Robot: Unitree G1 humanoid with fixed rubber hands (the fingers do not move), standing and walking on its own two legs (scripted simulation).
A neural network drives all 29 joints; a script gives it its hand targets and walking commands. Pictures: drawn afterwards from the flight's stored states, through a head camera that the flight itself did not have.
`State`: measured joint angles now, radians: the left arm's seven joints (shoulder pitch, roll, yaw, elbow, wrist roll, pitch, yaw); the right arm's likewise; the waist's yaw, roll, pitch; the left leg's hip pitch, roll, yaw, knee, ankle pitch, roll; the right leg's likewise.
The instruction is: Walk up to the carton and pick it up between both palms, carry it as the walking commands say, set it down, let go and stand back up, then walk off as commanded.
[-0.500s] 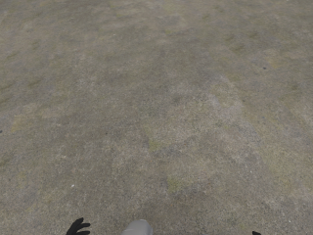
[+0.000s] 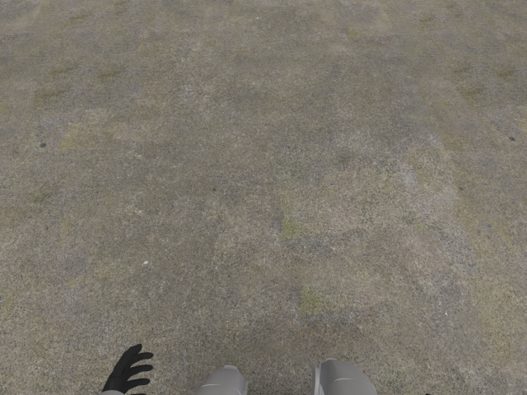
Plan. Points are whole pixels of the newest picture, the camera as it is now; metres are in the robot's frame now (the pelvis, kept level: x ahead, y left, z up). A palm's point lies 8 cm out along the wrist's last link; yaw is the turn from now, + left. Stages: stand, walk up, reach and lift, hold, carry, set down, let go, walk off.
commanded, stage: walk up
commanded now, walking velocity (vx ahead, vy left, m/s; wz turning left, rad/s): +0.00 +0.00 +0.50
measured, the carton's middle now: out of the picture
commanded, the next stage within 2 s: none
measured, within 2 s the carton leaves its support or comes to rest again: neither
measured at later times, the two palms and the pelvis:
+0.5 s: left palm out of the picture +0.06 +0.23 -0.12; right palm (429, 369) +0.15 -0.25 -0.12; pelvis +0.02 -0.02 +0.00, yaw +15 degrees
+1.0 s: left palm out of the picture +0.07 +0.53 -0.15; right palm (270, 344) +0.19 +0.01 -0.13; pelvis +0.09 +0.24 -0.02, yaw +26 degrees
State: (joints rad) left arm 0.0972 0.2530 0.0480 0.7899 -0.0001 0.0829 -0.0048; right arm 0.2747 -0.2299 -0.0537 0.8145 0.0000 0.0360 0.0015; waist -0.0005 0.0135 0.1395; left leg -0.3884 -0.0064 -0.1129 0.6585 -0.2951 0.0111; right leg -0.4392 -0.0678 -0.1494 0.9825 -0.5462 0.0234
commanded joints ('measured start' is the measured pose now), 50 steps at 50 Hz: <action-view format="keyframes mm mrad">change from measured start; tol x32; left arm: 1 -43 53 8 -133 5 -37 4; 30 366 319 123 70 35 -21 94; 50 -129 126 -2 -49 25 -86 32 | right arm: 1 69 -229 -55 -36 -17 -17 -22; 32 -194 -126 -23 -124 -33 44 100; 50 323 -241 -28 129 -14 -62 -6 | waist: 1 -77 161 -264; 8 86 -314 -336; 38 -129 -214 -148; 43 -231 506 -100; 50 -177 172 -340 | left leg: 1 216 179 -344 -253 535 133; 6 4 119 -293 -245 417 70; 9 -289 -68 76 307 -282 -63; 16 -225 29 129 520 -119 -99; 27 82 18 189 -183 77 -43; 32 -378 172 105 299 -227 -48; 41 243 41 -17 -247 -44 97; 45 409 161 -316 -149 1176 203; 50 691 189 -379 -108 1174 278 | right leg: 1 16 80 105 -105 17 35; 8 573 -376 361 -715 494 -108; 25 423 -336 -60 -426 692 -120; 29 746 -756 359 -499 878 -216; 38 275 -460 -30 -655 248 -56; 42 -168 -24 -42 384 -214 55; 45 -382 -7 95 490 -246 75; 50 -410 -12 111 86 -98 66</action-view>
